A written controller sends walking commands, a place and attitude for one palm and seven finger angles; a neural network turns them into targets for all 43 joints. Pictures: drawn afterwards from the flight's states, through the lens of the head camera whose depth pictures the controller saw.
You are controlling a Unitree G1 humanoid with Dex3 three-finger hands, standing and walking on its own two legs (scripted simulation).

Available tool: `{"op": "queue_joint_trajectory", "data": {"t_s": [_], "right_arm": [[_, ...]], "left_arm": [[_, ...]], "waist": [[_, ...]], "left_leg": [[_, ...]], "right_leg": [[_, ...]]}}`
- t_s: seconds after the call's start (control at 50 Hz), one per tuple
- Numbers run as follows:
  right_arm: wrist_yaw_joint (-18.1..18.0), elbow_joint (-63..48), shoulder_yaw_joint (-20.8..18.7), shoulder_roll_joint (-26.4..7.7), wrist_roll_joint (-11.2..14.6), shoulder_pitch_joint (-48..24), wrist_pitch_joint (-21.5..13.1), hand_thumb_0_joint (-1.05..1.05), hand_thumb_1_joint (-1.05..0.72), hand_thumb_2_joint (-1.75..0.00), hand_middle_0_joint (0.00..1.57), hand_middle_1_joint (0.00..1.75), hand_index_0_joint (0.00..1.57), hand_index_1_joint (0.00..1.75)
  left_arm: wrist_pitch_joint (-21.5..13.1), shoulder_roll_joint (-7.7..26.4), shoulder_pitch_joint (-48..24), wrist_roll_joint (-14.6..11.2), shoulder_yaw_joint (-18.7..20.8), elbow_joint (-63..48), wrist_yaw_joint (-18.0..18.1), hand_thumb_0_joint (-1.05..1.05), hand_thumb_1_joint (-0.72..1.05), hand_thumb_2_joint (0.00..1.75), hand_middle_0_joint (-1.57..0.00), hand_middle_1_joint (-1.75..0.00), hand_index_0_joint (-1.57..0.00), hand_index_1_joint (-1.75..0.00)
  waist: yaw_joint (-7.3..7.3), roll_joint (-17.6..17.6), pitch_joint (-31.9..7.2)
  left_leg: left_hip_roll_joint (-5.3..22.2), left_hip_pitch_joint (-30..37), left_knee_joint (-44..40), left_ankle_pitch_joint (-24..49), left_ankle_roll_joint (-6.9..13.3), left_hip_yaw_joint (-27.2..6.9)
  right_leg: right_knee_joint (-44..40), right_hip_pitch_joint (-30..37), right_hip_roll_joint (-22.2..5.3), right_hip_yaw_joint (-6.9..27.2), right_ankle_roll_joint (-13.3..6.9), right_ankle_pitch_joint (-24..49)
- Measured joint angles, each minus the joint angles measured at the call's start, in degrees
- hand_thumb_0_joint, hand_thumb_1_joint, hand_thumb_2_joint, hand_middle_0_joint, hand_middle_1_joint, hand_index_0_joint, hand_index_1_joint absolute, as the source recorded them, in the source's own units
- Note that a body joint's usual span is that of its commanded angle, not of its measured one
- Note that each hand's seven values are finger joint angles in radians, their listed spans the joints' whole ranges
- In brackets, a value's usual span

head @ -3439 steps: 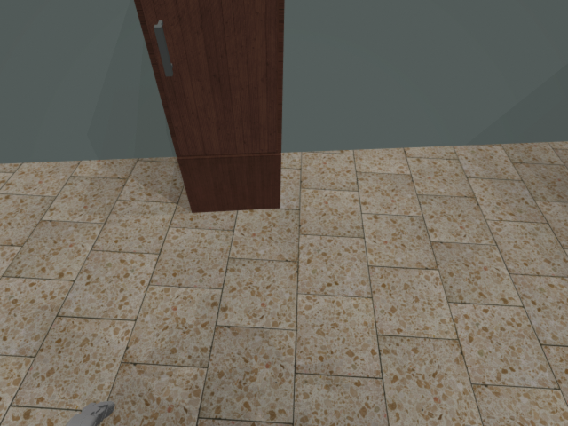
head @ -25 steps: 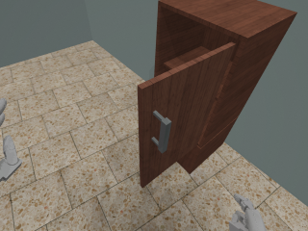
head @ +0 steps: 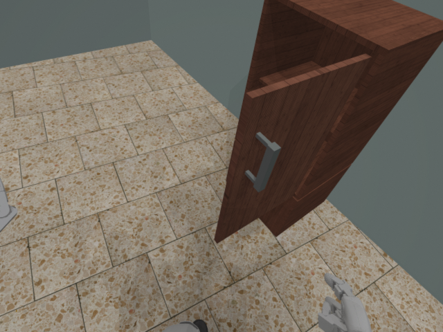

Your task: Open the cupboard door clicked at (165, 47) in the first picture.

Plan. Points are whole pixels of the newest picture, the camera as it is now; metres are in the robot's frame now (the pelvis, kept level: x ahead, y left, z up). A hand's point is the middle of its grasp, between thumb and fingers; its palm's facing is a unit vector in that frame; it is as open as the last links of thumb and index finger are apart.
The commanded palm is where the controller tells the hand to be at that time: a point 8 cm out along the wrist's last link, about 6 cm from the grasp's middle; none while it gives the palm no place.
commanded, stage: step back with the hand held close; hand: left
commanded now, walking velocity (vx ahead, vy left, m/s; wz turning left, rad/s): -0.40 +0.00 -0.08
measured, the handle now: (260, 163) +0.47 -0.04 +0.03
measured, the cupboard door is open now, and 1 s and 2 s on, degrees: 89 89 89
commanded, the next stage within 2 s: stop stepping back and stand still in 0.08 s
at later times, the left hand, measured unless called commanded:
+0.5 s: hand out of the picture +0.03 +0.32 +0.19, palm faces +0.41 -0.84 -0.36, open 7.4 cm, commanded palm -0.05 +0.35 +0.19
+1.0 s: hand out of the picture -0.18 +0.38 +0.21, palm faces +0.24 -0.83 -0.51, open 7.5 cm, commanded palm -0.22 +0.43 +0.19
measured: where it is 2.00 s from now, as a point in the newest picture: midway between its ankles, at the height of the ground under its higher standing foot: outside the picture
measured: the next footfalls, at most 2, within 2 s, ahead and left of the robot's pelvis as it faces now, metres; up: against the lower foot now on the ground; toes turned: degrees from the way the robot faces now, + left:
right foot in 0.22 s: -0.28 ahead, -0.11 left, -0.01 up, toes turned -11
right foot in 0.46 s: -0.15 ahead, -0.06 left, +0.00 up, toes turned -6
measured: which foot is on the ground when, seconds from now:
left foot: down 0.00-0.42, up 0.44-0.60, down 0.62-0.98, up 1.00-1.00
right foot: up 0.00-0.20, down 0.22-0.32, up 0.34-0.44, down 0.46-0.62, up 0.64-1.00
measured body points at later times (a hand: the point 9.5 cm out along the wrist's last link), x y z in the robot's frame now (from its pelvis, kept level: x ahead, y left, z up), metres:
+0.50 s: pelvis -0.21 +0.06 -0.05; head -0.22 +0.13 +0.39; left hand +0.00 +0.36 +0.21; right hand -0.08 -0.20 -0.10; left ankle -0.05 +0.11 -0.65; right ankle -0.19 -0.06 -0.73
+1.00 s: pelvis -0.39 +0.15 +0.02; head -0.41 +0.19 +0.47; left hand -0.20 +0.42 +0.24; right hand -0.26 -0.08 -0.03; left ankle -0.25 +0.25 -0.71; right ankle -0.46 +0.10 -0.69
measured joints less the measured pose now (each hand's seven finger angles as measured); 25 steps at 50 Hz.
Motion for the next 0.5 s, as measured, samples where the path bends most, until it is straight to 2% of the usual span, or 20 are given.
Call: {"op": "queue_joint_trajectory", "data": {"t_s": [0.04,0.08,0.12,0.16,0.18,0.2,0.22,0.26,0.28,0.3,0.32,0.34,0.36,0.38,0.4,0.42,0.44,0.46,0.48,0.5], "right_arm": [[0.3,0.0,0.6,0.8,0.0,-0.5,-0.8,0.02,-0.9,-0.89,0.21,0.3,0.21,0.3],[0.6,-0.1,1.1,1.4,0.0,-1.5,-1.6,0.01,-0.9,-0.89,0.21,0.3,0.21,0.3],[1.1,-0.3,1.4,1.7,-0.2,-2.8,-2.1,0.01,-0.9,-0.89,0.21,0.3,0.21,0.3],[1.8,-1.2,1.3,1.8,-0.2,-4.1,-2.4,0.01,-0.9,-0.89,0.21,0.3,0.21,0.3],[2.2,-1.8,1.3,1.8,0.2,-4.9,-2.6,0.01,-0.9,-0.89,0.21,0.3,0.21,0.3],[2.5,-2.1,1.6,2.0,0.7,-5.9,-2.7,0.01,-0.9,-0.89,0.21,0.3,0.21,0.3],[2.5,-2.4,2.1,2.1,1.0,-7.2,-2.9,0.01,-0.9,-0.89,0.21,0.3,0.21,0.3],[2.3,-0.8,2.0,0.9,0.9,-6.8,-3.1,0.01,-0.9,-0.89,0.21,0.3,0.21,0.3],[2.2,0.3,2.1,1.0,0.7,-5.2,-2.9,0.01,-0.9,-0.89,0.21,0.3,0.21,0.3],[1.8,0.7,2.2,0.9,0.8,-3.3,-2.4,0.01,-0.9,-0.89,0.21,0.3,0.21,0.3],[1.4,0.9,2.1,0.3,0.8,-1.7,-2.1,0.01,-0.9,-0.89,0.21,0.3,0.21,0.3],[1.1,1.4,1.8,0.0,0.6,-0.8,-2.2,0.01,-0.9,-0.89,0.21,0.3,0.21,0.3],[0.7,2.1,1.6,0.0,0.5,-0.4,-2.3,0.01,-0.9,-0.89,0.21,0.3,0.21,0.3],[0.5,2.6,1.6,0.0,0.3,-0.2,-2.1,0.01,-0.9,-0.89,0.21,0.3,0.21,0.3],[0.6,2.9,1.5,0.1,0.0,-0.1,-1.7,0.01,-0.9,-0.89,0.21,0.3,0.21,0.3],[0.8,2.8,1.2,0.3,-0.4,0.1,-1.5,0.01,-0.9,-0.89,0.21,0.3,0.2,0.3],[1.2,2.1,0.7,0.2,-0.2,0.8,-1.5,0.02,-0.9,-0.89,0.2,0.3,0.2,0.3],[1.6,1.0,0.6,0.1,0.9,1.5,-1.5,0.02,-0.9,-0.89,0.2,0.3,0.2,0.3],[2.0,0.7,0.6,-0.1,1.6,1.9,-1.8,0.02,-0.9,-0.89,0.21,0.3,0.2,0.3],[2.1,1.6,0.2,0.0,1.5,2.5,-2.2,0.02,-0.9,-0.89,0.21,0.3,0.2,0.3]], "left_arm": [[0.4,-0.8,-1.0,-0.6,-1.1,-0.4,0.2,0.01,0.88,0.9,-0.21,-0.31,-0.21,-0.3],[0.7,-1.5,-2.9,-0.9,-2.6,-0.3,0.0,0.01,0.88,0.9,-0.21,-0.31,-0.21,-0.3],[0.6,-1.4,-4.7,-1.4,-3.8,-0.2,-0.4,0.01,0.89,0.9,-0.21,-0.31,-0.21,-0.3],[0.4,-0.1,-5.0,-1.9,-3.8,-0.7,-0.9,0.01,0.89,0.9,-0.21,-0.3,-0.21,-0.3],[0.1,1.3,-4.5,-2.2,-3.1,-1.5,-1.1,0.01,0.89,0.9,-0.21,-0.3,-0.21,-0.3],[-0.6,3.2,-3.5,-2.3,-1.5,-2.7,-1.1,0.01,0.89,0.9,-0.21,-0.3,-0.21,-0.3],[-1.7,5.2,-2.1,-2.4,0.7,-4.2,-1.1,0.01,0.89,0.9,-0.21,-0.3,-0.21,-0.3],[-3.1,5.1,-0.2,-1.7,0.8,-5.6,-2.5,0.01,0.89,0.9,-0.21,-0.31,-0.21,-0.3],[-2.7,5.8,0.9,-1.6,0.9,-6.4,-2.9,0.01,0.88,0.9,-0.21,-0.31,-0.21,-0.3],[-1.5,6.2,0.9,-1.6,0.7,-6.9,-3.2,0.01,0.88,0.89,-0.21,-0.31,-0.21,-0.3],[-0.2,5.7,0.2,-1.6,0.4,-7.1,-3.6,0.01,0.88,0.89,-0.21,-0.31,-0.21,-0.3],[0.8,5.4,-1.6,-1.6,0.3,-6.3,-3.8,0.01,0.88,0.89,-0.21,-0.31,-0.21,-0.3],[1.5,5.3,-4.3,-1.5,0.0,-4.6,-3.8,0.01,0.88,0.89,-0.21,-0.31,-0.21,-0.3],[2.1,5.4,-7.9,-1.0,-0.3,-2.3,-3.7,0.01,0.88,0.89,-0.22,-0.31,-0.22,-0.3],[2.7,5.4,-11.6,-0.5,-0.4,0.2,-3.7,0.01,0.88,0.89,-0.22,-0.31,-0.22,-0.3],[3.5,5.5,-14.8,-0.4,-0.3,2.4,-3.7,0.01,0.88,0.89,-0.22,-0.31,-0.22,-0.3],[4.2,5.8,-17.0,-0.3,-0.1,3.7,-3.7,0.01,0.88,0.89,-0.22,-0.31,-0.22,-0.3],[4.3,7.2,-16.8,-0.4,1.2,3.2,-3.3,0.01,0.88,0.89,-0.22,-0.31,-0.22,-0.3],[4.0,8.2,-14.7,-0.5,3.0,1.1,-3.2,0.01,0.88,0.89,-0.22,-0.31,-0.21,-0.3],[3.8,8.2,-12.1,-1.3,4.5,-1.8,-4.1,0.01,0.88,0.89,-0.21,-0.31,-0.21,-0.3]], "waist": [[0.27,0.0,-1.7],[0.2,-0.1,-2.6],[-0.14,0.1,-3.0],[-0.51,0.3,-2.7],[-0.21,-0.4,-2.1],[0.79,-2.6,-1.2],[2.18,-5.3,0.2],[1.5,-2.5,2.5],[1.06,-2.9,2.4],[0.71,-3.0,2.2],[0.51,-1.8,2.2],[-0.2,-1.0,2.5],[-1.14,-1.0,3.2],[-2.1,-1.3,4.1],[-2.96,-1.7,4.9],[-3.95,-2.0,5.8],[-4.95,-2.1,6.7],[-5.01,-3.7,6.9],[-4.54,-5.4,6.6],[-4.39,-6.4,5.4]], "left_leg": [[0.7,-0.1,-5.1,3.1,-0.7,0.5],[1.1,-0.4,-10.5,6.2,-2.7,0.6],[1.3,-0.8,-15.8,9.2,-5.9,0.7],[1.3,-1.8,-19.2,13.3,-10.0,0.6],[1.0,-3.5,-17.5,14.1,-11.7,0.7],[-0.1,-6.4,-12.1,11.0,-12.4,1.2],[-1.4,-9.8,-4.4,3.9,-12.3,1.3],[-1.4,-12.2,8.3,-7.7,-11.0,-2.9],[-2.1,-11.1,9.4,-7.8,-10.2,-3.5],[-2.7,-9.3,8.3,-2.5,-8.8,-4.0],[-2.4,-7.3,6.5,6.6,-5.5,-4.8],[-2.2,-6.3,6.5,10.3,-1.0,-4.9],[-2.7,-5.1,6.0,9.9,1.4,-5.2],[-3.2,-4.2,4.8,9.3,0.5,-5.5],[-3.5,-3.6,2.8,8.8,-3.9,-5.7],[-3.6,-3.2,0.4,7.7,-10.7,-5.4],[-3.7,-4.0,0.7,1.6,-16.5,-4.3],[-4.6,-7.8,12.0,-8.1,-18.7,-3.5],[-6.0,-13.1,31.2,-15.8,-15.8,-5.4],[-7.1,-17.0,49.5,-18.7,-9.4,-8.3]], "right_leg": [[-4.5,4.8,-0.4,-1.5,-0.4,-2.1],[-10.0,9.1,-0.1,-2.9,-1.1,-3.8],[-16.8,12.9,0.6,-4.5,-2.1,-5.5],[-25.9,17.0,1.2,-6.1,-3.5,-5.8],[-31.5,19.2,0.6,-6.4,-4.5,-4.2],[-36.8,20.8,-1.5,-5.5,-5.7,-0.1],[-40.5,21.7,-4.7,-4.0,-5.6,2.6],[-35.9,22.6,-3.3,-4.3,-0.7,-2.4],[-32.5,22.6,-3.6,-4.0,0.6,-4.4],[-28.3,22.3,-3.8,-4.1,1.0,-5.7],[-22.2,21.0,-3.1,-4.1,0.8,-5.3],[-15.0,18.5,-2.1,-3.1,0.4,-5.5],[-8.7,15.8,-1.2,-2.0,-0.4,-6.3],[-3.8,12.8,-0.3,-1.7,-1.2,-8.0],[-0.6,9.6,0.5,-2.3,-2.1,-9.7],[0.1,7.1,1.1,-4.0,-3.3,-11.1],[-2.7,5.7,1.0,-6.5,-5.3,-12.4],[-9.0,4.5,-0.2,-6.9,-8.2,-12.1],[-9.1,1.6,-2.0,-6.1,-8.8,-4.2],[-6.9,-1.5,-3.3,-5.9,-7.2,0.1]]}}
